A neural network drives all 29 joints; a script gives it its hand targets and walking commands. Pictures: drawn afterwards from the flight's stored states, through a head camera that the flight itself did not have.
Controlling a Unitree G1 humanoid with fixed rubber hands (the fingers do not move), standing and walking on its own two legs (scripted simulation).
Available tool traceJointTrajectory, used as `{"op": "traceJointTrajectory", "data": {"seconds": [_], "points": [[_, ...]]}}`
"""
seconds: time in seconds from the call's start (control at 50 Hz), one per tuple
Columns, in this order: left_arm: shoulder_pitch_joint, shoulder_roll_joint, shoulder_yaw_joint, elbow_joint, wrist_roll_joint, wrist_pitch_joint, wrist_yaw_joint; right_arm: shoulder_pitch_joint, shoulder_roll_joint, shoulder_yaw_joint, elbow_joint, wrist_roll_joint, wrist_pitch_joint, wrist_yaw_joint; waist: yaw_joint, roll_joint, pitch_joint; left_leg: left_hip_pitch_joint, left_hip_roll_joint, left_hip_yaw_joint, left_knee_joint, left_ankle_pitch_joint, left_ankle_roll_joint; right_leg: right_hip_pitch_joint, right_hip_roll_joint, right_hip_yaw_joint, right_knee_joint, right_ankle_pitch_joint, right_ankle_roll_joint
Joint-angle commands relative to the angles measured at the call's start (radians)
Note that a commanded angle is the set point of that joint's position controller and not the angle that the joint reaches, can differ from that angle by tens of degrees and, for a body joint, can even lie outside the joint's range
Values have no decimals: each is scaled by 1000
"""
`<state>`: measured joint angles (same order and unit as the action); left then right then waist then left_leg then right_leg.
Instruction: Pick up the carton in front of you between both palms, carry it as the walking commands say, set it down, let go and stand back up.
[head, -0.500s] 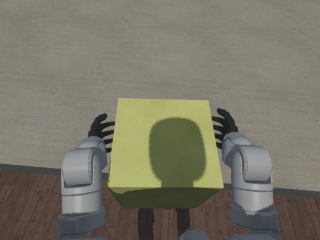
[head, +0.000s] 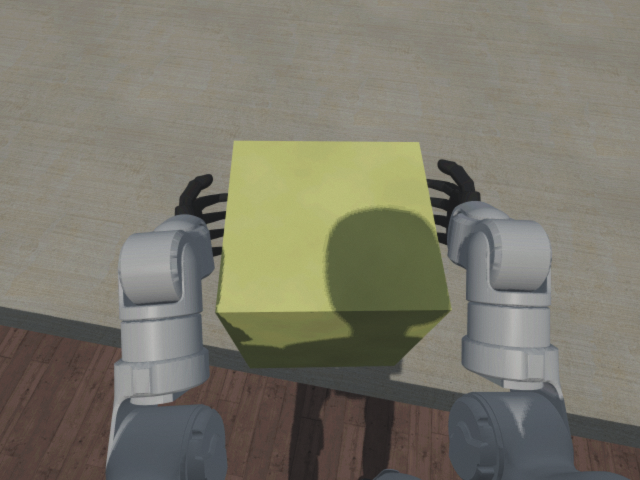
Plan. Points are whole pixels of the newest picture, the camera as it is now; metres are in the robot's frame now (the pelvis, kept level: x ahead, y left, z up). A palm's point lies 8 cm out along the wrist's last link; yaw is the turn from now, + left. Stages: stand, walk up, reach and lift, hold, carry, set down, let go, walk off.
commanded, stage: carry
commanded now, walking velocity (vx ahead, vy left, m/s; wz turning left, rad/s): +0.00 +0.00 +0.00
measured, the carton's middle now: (324, 268) +0.38 +0.01 +0.01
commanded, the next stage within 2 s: none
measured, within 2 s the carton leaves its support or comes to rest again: neither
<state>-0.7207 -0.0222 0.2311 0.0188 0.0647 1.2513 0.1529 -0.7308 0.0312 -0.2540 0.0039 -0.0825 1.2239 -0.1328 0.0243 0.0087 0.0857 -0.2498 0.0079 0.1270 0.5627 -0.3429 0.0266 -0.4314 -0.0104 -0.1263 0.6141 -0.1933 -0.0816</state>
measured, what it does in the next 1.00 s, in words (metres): steps on the spot: left foot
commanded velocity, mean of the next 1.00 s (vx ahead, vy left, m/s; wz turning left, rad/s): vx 0.00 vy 0.00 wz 0.00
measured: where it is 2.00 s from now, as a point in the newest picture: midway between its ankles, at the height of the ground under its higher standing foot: outside the picture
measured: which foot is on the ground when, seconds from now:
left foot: down 0.00-0.16, up 0.18-0.24, down 0.26-1.00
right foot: down 0.00-1.00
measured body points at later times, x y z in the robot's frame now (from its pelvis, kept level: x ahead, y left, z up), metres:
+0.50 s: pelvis +0.03 +0.03 -0.01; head +0.07 +0.03 +0.44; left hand +0.41 +0.18 +0.10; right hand +0.41 -0.12 +0.10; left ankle +0.00 +0.10 -0.74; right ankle +0.01 -0.10 -0.74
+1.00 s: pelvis -0.01 +0.01 -0.01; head -0.02 +0.01 +0.44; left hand +0.35 +0.16 +0.12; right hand +0.35 -0.14 +0.12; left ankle +0.00 +0.10 -0.74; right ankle +0.01 -0.10 -0.74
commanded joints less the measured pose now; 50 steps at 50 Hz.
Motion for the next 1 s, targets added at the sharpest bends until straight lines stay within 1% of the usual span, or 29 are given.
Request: {"op": "traceJointTrajectory", "data": {"seconds": [0.0,0.04,0.06,0.08,0.1,0.12,0.14,0.16,0.18,0.2,0.22,0.24,0.26,0.28,0.3,0.32,0.34,0.36,0.38,0.42,0.44,0.46,0.48,0.56,0.62,0.7,0.74,0.9,0.98], "points": [[-778,-1102,-701,-162,-481,-37,-249,-647,1075,677,-79,423,2,219,-1,-26,-695,234,51,-46,-20,687,-1,378,-98,96,34,790,-56],[-768,-1101,-708,-162,-474,-40,-249,-644,1067,685,-87,422,1,224,-8,50,-684,359,90,-62,40,989,21,250,-36,32,-23,512,-22],[-766,-1101,-712,-163,-470,-42,-248,-648,1065,692,-92,424,0,227,-12,85,-678,400,105,-69,78,1125,31,213,-9,2,-67,407,-7],[-768,-1102,-716,-165,-467,-43,-247,-654,1063,700,-100,428,-1,230,-11,101,-676,397,107,-68,105,1180,33,230,3,-12,-112,388,-3],[-771,-1101,-719,-170,-465,-44,-248,-659,1061,709,-109,432,-2,233,-3,82,-678,330,95,-57,141,1126,25,312,-4,-5,-133,495,-9],[-763,-1099,-720,-169,-466,-45,-249,-666,1059,716,-118,436,-4,234,11,13,-691,180,72,-42,192,927,6,468,-44,36,-114,729,-29],[-748,-1100,-721,-165,-468,-45,-250,-664,1056,720,-122,436,-3,234,28,-109,-693,-63,24,-39,201,451,-14,680,-130,135,-71,1066,-82],[-735,-1103,-724,-156,-469,-45,-252,-658,1061,722,-119,434,-2,234,46,-224,-674,-296,-24,-68,158,-78,-25,871,-220,239,-36,1326,-142],[-726,-1102,-726,-149,-472,-44,-254,-652,1055,717,-105,430,-1,234,58,-214,-667,-330,-17,-106,57,-163,-21,904,-250,258,-29,1329,-159],[-722,-1098,-727,-148,-472,-44,-256,-639,1053,711,-89,423,0,236,58,-176,-675,-248,-13,-106,-70,-81,-15,847,-235,232,-25,1230,-142],[-723,-1097,-730,-149,-473,-43,-259,-619,1054,704,-72,418,0,239,40,-139,-684,-107,-7,-84,-211,96,-8,740,-199,172,-9,1071,-101],[-726,-1096,-732,-142,-472,-43,-262,-604,1051,692,-56,411,1,245,18,-123,-690,76,15,-78,-256,326,-1,570,-163,133,-14,832,-53],[-715,-1102,-735,-118,-469,-43,-265,-594,1043,683,-43,407,4,251,-11,-42,-704,291,98,-133,-165,728,22,347,-119,98,-10,440,-3],[-735,-1115,-735,-119,-472,-37,-271,-605,1036,671,-9,388,-5,253,-15,137,-715,416,215,-209,-4,1218,85,197,-57,60,-21,116,46],[-763,-1115,-743,-105,-476,-38,-273,-594,1040,669,10,391,-7,257,-29,214,-707,478,245,-238,22,1351,119,115,-37,64,-26,-84,61],[-780,-1121,-745,-100,-482,-43,-273,-602,1045,673,9,401,-8,263,-39,213,-682,485,247,-242,19,1335,128,80,-30,63,-27,-143,65],[-799,-1129,-743,-101,-486,-47,-272,-629,1053,678,-3,414,-11,267,-43,172,-658,468,237,-236,22,1295,129,75,-26,60,-42,-136,68],[-800,-1133,-732,-93,-488,-48,-271,-658,1060,682,-15,427,-11,269,-40,151,-641,423,225,-220,35,1275,118,111,-27,54,-60,-62,69],[-786,-1133,-716,-77,-485,-48,-269,-672,1062,684,-19,436,-11,269,-34,124,-641,364,201,-194,42,1209,103,171,-35,54,-70,45,66],[-762,-1125,-692,-46,-475,-46,-266,-686,1066,684,-22,446,-8,266,-32,50,-663,264,165,-172,48,1047,67,270,-69,75,-9,278,59],[-748,-1123,-680,-31,-472,-45,-266,-689,1068,681,-20,448,-7,263,-30,23,-668,234,151,-163,52,967,58,293,-84,86,4,355,53],[-736,-1121,-669,-18,-469,-44,-266,-693,1071,678,-17,450,-5,261,-30,6,-668,217,141,-158,52,902,55,299,-96,94,11,403,48],[-729,-1119,-658,-9,-465,-44,-266,-697,1076,675,-12,453,-4,260,-30,-5,-665,209,136,-157,51,862,54,297,-103,99,14,421,43],[-737,-1110,-626,11,-452,-44,-267,-707,1090,654,23,458,-3,262,-30,-9,-655,188,145,-161,46,811,60,290,-108,102,6,364,43],[-757,-1112,-620,10,-451,-44,-266,-717,1115,648,44,467,-2,265,-28,-9,-649,152,138,-156,31,664,54,304,-122,113,-5,345,36],[-791,-1110,-616,-11,-453,-45,-262,-737,1126,638,54,475,-2,267,-27,-8,-615,117,128,-157,-13,444,49,289,-131,130,-49,228,32],[-796,-1108,-612,-10,-453,-43,-261,-736,1126,632,67,476,-2,268,-27,-8,-594,101,127,-159,-33,378,47,282,-132,134,-68,187,31],[-781,-1100,-572,56,-440,-42,-267,-715,1122,586,140,459,-4,270,-28,-9,-556,75,126,-156,-65,294,41,260,-133,143,-106,142,27],[-786,-1103,-551,82,-438,-44,-270,-725,1121,566,159,454,-8,269,-28,-10,-545,66,126,-155,-75,261,40,244,-132,145,-120,118,27]]}}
